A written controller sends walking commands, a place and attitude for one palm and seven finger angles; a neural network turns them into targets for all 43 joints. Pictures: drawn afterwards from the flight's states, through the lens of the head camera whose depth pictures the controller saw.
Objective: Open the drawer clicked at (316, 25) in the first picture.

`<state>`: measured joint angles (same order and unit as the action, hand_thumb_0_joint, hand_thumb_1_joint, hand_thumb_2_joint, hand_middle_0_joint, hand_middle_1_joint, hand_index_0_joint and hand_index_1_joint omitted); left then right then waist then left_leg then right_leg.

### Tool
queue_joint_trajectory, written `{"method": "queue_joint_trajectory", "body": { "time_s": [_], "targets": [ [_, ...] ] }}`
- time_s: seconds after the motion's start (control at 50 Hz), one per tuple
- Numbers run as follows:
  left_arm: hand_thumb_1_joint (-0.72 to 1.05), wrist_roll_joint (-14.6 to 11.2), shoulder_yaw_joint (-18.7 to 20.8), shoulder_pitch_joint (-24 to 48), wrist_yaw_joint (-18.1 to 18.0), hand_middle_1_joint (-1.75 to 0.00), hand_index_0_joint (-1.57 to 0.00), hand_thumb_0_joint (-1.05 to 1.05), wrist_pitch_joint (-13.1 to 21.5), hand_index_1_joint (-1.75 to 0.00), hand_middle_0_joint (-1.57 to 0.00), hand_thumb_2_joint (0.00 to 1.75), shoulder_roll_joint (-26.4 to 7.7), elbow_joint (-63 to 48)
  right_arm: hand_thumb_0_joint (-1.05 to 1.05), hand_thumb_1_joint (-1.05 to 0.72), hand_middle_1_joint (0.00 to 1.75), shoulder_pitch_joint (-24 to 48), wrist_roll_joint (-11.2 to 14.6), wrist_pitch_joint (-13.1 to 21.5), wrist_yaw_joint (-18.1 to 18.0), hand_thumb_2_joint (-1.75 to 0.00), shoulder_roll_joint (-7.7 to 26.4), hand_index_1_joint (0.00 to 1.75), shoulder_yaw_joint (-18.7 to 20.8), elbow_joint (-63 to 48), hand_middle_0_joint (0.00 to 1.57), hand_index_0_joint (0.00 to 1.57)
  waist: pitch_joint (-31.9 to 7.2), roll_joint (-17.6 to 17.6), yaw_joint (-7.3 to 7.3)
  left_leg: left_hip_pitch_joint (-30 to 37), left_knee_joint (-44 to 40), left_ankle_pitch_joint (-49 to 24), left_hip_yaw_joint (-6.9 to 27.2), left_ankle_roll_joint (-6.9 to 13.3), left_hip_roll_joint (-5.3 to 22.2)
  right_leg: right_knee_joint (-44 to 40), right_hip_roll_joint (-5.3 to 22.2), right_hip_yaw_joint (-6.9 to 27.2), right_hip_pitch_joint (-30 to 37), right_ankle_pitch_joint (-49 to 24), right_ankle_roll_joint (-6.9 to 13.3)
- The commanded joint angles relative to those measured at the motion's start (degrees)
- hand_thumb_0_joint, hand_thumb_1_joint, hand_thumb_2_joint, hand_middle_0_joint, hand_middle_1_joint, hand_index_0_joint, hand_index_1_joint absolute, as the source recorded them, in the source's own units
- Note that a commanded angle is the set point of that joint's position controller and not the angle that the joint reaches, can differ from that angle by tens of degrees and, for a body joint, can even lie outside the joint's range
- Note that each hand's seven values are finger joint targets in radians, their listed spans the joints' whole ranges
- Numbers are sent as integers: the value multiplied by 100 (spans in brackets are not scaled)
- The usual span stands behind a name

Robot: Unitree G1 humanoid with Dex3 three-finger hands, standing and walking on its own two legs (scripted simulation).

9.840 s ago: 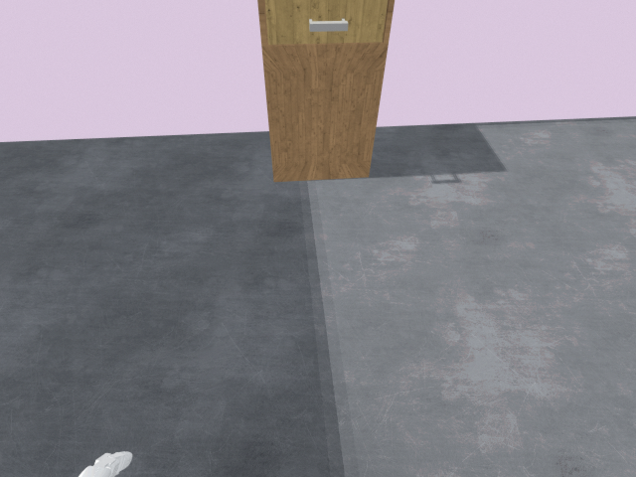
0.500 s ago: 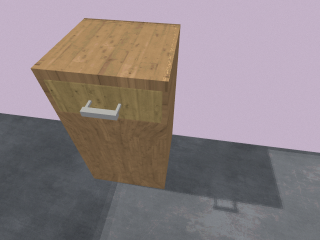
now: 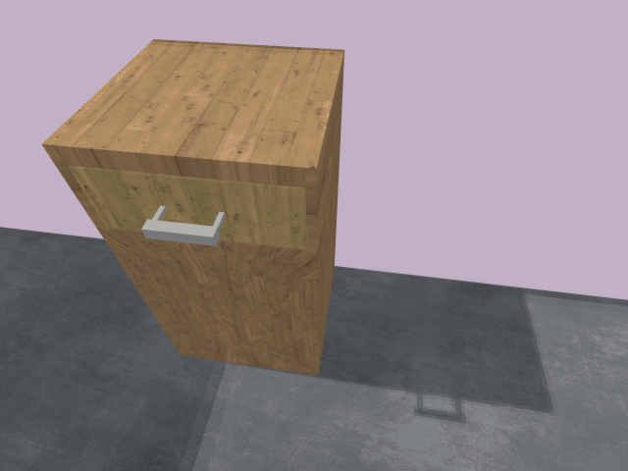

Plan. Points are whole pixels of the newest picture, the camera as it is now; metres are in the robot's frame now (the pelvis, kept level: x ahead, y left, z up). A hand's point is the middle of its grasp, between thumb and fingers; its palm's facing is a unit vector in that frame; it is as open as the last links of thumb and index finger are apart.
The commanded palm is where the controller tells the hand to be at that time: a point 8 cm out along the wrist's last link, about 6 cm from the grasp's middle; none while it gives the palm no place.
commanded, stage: come to a stop and stand still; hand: left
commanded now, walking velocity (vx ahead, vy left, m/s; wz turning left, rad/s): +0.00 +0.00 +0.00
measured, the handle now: (186, 223) +0.52 +0.28 -0.04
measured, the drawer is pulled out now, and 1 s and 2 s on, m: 0.00 0.00 0.00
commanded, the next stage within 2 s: look again from close up in 0.14 s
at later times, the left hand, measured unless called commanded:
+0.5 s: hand out of the picture -0.02 +0.19 -0.18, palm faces +0.00 -0.98 -0.18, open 7.4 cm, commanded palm none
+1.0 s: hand out of the picture +0.13 +0.26 -0.06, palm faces -0.06 -0.73 -0.68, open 7.6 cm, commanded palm +0.09 +0.27 -0.04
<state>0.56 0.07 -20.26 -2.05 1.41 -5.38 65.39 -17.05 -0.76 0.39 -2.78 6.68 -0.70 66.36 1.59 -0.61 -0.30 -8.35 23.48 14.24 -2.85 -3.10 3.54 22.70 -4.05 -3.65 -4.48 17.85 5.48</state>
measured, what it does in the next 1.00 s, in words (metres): shifts its weight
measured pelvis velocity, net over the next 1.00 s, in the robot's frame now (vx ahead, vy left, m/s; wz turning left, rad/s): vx -0.05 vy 0.07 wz -0.02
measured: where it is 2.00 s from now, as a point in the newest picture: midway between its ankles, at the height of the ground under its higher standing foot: outside the picture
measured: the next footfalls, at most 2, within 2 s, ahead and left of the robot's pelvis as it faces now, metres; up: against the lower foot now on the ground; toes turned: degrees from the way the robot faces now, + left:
none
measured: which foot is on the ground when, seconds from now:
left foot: down 0.00-1.00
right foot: down 0.00-1.00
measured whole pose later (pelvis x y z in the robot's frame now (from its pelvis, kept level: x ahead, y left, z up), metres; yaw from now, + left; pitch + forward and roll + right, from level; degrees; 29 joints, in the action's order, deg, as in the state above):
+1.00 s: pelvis -0.05 +0.07 -0.02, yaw -1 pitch +2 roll +2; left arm 19.1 -6.4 -25.3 -16.0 -4.2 -16.2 5.5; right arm -19.1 1.6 14.2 -4.3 15.2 -0.4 45.8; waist -2.8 -2.9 1.6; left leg -22.5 34.2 14.4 -5.7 5.4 -6.0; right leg 40.6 0.6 -0.5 -21.7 20.8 2.1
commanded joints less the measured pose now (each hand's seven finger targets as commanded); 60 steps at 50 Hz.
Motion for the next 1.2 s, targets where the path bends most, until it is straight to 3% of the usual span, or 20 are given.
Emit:
{"method": "queue_joint_trajectory", "body": {
  "time_s": [0.0, 0.2, 0.22, 0.26, 0.32, 0.36, 0.42, 0.48, 0.7, 0.76, 0.78, 0.8, 0.82, 0.84, 0.86, 0.88, 0.96, 1.02, 1.08, 1.18],
  "targets": [
    [90, -30, 53, -600, -56, -30, -20, 0, 52, -30, -20, 90, -475, -40, 0, -90, 30, -433, 10, 35, -41, -90, 344, 30, 27, -108, 20, 20, 301, 323, -20, -53, -80, -1026, 148, 359, 240, -394, 1030, 735, -266, -2878, -396],
    [90, -28, 75, -585, -66, -30, -20, 0, 45, -30, -20, 90, -498, -79, 0, -90, 30, -499, 5, 38, -41, -90, 301, 30, 16, -85, 20, 20, 406, 176, -32, -66, -109, -1076, 161, 362, 251, -408, 1004, 734, -328, -2646, -382],
    [90, 93, 165, -1023, -316, -30, -20, 0, 269, -30, -20, 90, -911, 28, 0, -90, 30, 392, 60, 140, 37, -90, 597, 30, 139, -578, 20, 20, 687, 790, -304, -1067, 1799, -215, -373, 177, 33, -391, 1537, 1527, -441, -7070, -1231],
    [90, 95, 157, -973, -315, -30, -20, 0, 271, -30, -20, 90, -1003, -287, 0, -90, 30, -166, 48, 11, 18, -90, 290, 30, 143, -876, 20, 20, -94, 941, 110, -1537, 2325, 888, 81, 489, -345, 428, 1883, 1242, 701, -9449, -1108],
    [90, 57, 112, -541, -234, -30, -20, 0, 203, -30, -20, 90, -969, -583, 0, -90, 30, -325, 87, 88, 60, -90, 273, 30, 142, -861, 20, 20, -907, 593, 190, -932, 1264, 495, -51, 496, -393, 685, 1461, 780, 796, -6995, -20],
    [90, 1, 88, -223, -189, -30, -20, 0, 111, -30, -20, 90, -859, -684, 0, -90, 30, -655, 62, 61, 55, -90, 315, 30, 139, -736, 20, 20, -766, 226, 329, -94, 408, -317, 66, 483, -269, 607, 1250, 805, -122, -3768, 29],
    [90, 15, 7, -446, -124, -30, -20, 0, -27, -30, -20, 90, -577, -651, 0, -90, 30, -321, -19, 54, 58, -90, 558, 30, 116, -934, 20, 20, 450, -419, 27, -739, -72, -269, 840, 734, 360, -69, 816, 836, -1039, -318, -174],
    [90, 24, -11, -434, -111, -30, -20, 0, 20, -30, -20, 90, -613, -508, 0, -90, 30, -342, -22, 73, 50, -90, 574, 30, 59, -848, 20, 20, 364, -156, 49, -586, 236, -1135, 741, 719, 236, 26, 842, 873, -841, -1170, -109],
    [90, 48, -29, -457, -43, -30, -20, 0, -70, -30, -20, 90, -682, -686, 0, -90, 30, -390, -45, 56, 114, -90, 854, 30, 81, -872, 20, 20, 545, 39, -42, -1121, -838, 1104, 1253, 819, 338, 86, 725, 690, -849, 62, -168],
    [90, 44, -36, -488, -35, -30, -20, 0, -60, -30, -20, 90, -677, -665, 0, -90, 30, -422, -33, 87, 112, -90, 847, 30, 72, -813, 20, 20, 346, -24, -62, -983, -874, 956, 1253, 838, 352, 112, 750, 653, -777, -67, -193],
    [90, 121, -59, -690, -238, -30, -20, 0, 103, -30, -20, 90, -866, -547, 0, -90, 30, 306, 38, 121, 145, -90, 949, 30, 61, -1232, 20, 20, 960, 595, -235, -1300, 555, -539, 643, 597, 181, -291, 1030, 891, -1114, -1637, -353],
    [88, 866, -71, 3733, -346, -32, -20, 0, 1010, -32, -20, 89, -2709, -9285, 0, -90, 30, 42, 405, 990, -37, -90, 1904, 30, 185, -3275, 20, 20, -2245, -1399, 654, 884, -28, -1071, 672, 629, -206, 573, 386, 913, -1364, -1172, -193],
    [85, 930, 34, 1374, -758, -33, -20, 0, 616, -33, -20, 88, -2308, -8013, 0, -90, 30, 522, 302, 1606, -265, -90, 1453, 30, -42, -2755, 20, 20, -2254, -2168, 32, 1405, -267, -1006, 1036, 240, 196, 1360, 398, 268, -1788, -2, -180],
    [83, 643, -74, 1044, -1092, -34, -21, 0, 244, -34, -21, 87, -1915, -7749, 0, -90, 30, 450, 379, 1818, -326, -90, 1414, 30, 88, -2374, 20, 20, -1905, -1732, 129, 707, -591, 27, 1152, -11, 212, 1733, 315, 100, -2187, 604, -289],
    [81, 785, -857, -848, -1120, -36, -21, 0, -383, -36, -21, 86, -581, -6118, 0, -90, 30, 452, 524, 1825, -294, -90, 1035, 30, 52, -2259, 20, 20, -975, -995, 104, 166, -652, 498, 1201, 157, 176, 1831, 329, 117, -2570, 661, -345],
    [78, 813, -1125, 188, -1173, -37, -21, 0, -278, -37, -21, 85, -601, -7592, 0, -90, 30, 467, 455, 1847, -243, -90, 1291, 30, 102, -2776, 20, 20, -693, -881, 185, -249, -582, 1011, 1283, 222, 76, 1708, 392, 136, -2402, 464, -362],
    [69, 2968, -903, 233, -1768, -43, -22, 0, -317, -43, -22, 81, -1303, -7009, 0, -90, 30, 717, 58, 1655, -136, -90, 1616, 30, 230, -3381, 20, 20, -523, 544, 283, -1414, 533, 1336, 1229, 464, -224, 1243, 215, 434, -2915, 722, -243],
    [62, 4291, -1032, -1354, -2127, -48, -22, 0, -307, -48, -22, 78, -844, -5914, 0, -90, 30, 1254, -104, 1040, 104, -90, 1528, 30, 395, -3993, 20, 20, -41, 1940, -174, -2151, 1058, 1358, 734, 467, -482, 996, 153, 624, -3227, 1845, -171],
    [55, 5134, -622, -1936, -2199, -53, -22, 0, -138, -53, -22, 75, -1161, -6236, 0, -90, 30, 1650, -73, 250, 391, -90, 1443, 30, 386, -4426, 20, 20, -665, 1657, -729, -2356, 1277, 229, 385, 403, -588, 1339, 189, 873, -2601, 726, -19],
    [43, 5983, 211, -659, -2635, -60, -23, 0, -62, -60, -23, 70, -2178, -7626, 0, -90, 30, 1925, -198, -488, 492, -90, 1277, 30, 327, -4900, 20, 20, -1455, -375, -860, -1903, 1625, -262, 366, 415, -606, 1816, 118, 1147, -2690, 30, 100]
  ]
}}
